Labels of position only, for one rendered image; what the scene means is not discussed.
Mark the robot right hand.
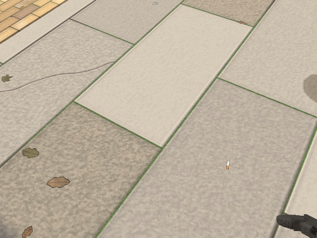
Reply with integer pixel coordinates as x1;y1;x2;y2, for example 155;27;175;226
276;214;317;238

